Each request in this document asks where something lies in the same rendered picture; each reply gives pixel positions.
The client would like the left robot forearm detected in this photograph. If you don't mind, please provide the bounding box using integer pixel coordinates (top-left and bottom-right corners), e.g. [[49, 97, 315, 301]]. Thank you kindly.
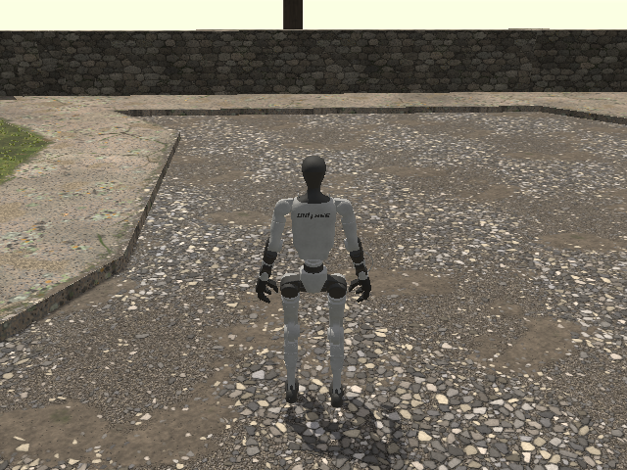
[[258, 237, 277, 281]]

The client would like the robot right hand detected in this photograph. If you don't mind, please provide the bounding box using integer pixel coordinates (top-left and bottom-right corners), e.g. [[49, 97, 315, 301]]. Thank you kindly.
[[349, 277, 371, 303]]

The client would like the left robot shin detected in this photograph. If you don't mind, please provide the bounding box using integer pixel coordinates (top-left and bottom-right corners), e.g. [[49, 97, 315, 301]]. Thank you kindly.
[[284, 324, 298, 390]]

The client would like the right robot foot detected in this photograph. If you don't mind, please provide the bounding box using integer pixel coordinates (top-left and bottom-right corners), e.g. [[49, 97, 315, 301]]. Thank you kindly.
[[329, 382, 344, 407]]

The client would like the left robot upper arm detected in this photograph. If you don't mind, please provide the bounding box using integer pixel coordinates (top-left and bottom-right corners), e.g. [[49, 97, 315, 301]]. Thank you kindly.
[[267, 198, 293, 252]]

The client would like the right robot upper arm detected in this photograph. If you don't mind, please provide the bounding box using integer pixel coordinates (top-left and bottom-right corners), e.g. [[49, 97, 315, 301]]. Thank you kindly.
[[334, 198, 360, 252]]

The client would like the right robot forearm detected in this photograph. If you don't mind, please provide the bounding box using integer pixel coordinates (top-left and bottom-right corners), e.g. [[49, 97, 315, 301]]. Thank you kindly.
[[350, 237, 368, 280]]

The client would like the robot left hand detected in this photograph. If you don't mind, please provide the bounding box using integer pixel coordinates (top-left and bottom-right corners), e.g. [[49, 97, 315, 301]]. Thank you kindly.
[[256, 278, 278, 303]]

